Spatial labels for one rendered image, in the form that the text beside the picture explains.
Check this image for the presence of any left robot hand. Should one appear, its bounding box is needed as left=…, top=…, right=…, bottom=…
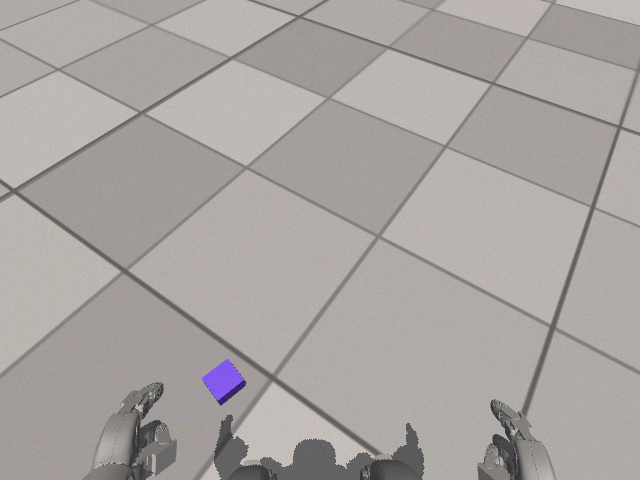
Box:
left=91, top=382, right=177, bottom=480

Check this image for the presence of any small box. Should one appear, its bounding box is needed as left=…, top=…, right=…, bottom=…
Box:
left=202, top=359, right=246, bottom=406

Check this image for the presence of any right robot hand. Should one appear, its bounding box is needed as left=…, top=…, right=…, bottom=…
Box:
left=477, top=399, right=557, bottom=480

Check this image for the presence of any left robot arm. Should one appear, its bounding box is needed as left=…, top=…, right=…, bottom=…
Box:
left=83, top=464, right=135, bottom=480

